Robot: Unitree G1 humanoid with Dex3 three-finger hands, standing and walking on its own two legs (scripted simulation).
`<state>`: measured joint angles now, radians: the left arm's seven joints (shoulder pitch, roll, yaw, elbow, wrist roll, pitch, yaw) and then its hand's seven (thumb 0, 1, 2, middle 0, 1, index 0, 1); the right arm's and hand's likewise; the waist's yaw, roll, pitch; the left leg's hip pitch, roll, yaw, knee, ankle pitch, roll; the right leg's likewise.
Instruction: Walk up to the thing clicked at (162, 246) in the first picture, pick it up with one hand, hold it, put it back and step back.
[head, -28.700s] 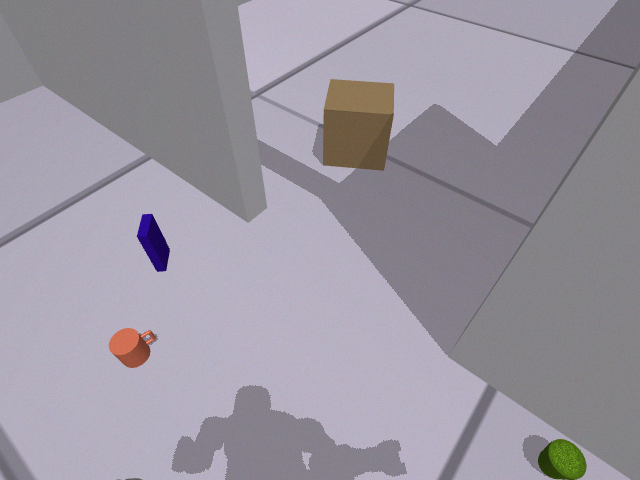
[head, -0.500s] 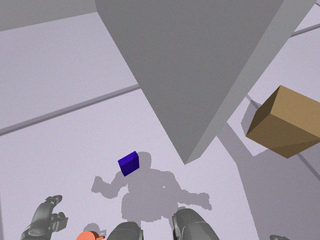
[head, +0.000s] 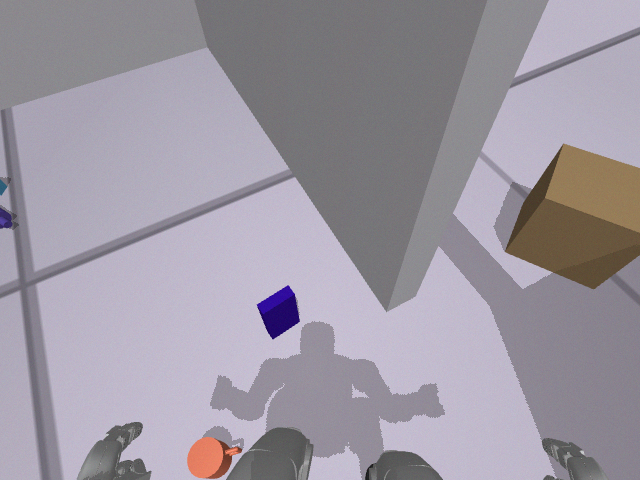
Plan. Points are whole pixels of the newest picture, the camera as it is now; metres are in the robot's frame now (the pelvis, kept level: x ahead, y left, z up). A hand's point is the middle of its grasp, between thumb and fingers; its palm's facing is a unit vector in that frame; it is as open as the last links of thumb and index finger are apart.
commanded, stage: step back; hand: left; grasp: from the side
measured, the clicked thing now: (280, 313) +0.55 +0.17 -0.65
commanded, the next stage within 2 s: none
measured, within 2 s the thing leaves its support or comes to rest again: neither
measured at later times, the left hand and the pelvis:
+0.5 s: hand out of the picture -0.06 +0.28 -0.16, palm faces -0.05 -0.93 -0.37, open 7.4 cm; pelvis -0.15 +0.00 +0.00, yaw -3 degrees
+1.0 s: hand out of the picture -0.18 +0.23 -0.15, palm faces +0.04 -0.93 -0.37, open 7.4 cm; pelvis -0.32 -0.04 -0.01, yaw +4 degrees
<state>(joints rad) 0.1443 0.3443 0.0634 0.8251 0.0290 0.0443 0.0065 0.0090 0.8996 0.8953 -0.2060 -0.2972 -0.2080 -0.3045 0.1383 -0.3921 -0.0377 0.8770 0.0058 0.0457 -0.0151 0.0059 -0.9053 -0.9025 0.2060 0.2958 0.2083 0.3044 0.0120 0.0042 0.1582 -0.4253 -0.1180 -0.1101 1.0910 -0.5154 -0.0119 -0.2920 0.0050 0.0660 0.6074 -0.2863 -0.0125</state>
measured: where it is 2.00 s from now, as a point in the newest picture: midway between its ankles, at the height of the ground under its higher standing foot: outside the picture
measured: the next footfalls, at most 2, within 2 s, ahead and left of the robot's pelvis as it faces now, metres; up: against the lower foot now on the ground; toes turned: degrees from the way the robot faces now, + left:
left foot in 0.12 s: -0.01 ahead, +0.12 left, +0.00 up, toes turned +0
right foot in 0.58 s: -0.19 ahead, -0.15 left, +0.00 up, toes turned -1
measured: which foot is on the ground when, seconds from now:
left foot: up 0.00-0.10, down 0.12-0.60, up 0.62-0.88, down 0.90-1.00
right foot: down 0.00-0.14, up 0.16-0.56, down 0.58-0.92, up 0.94-1.00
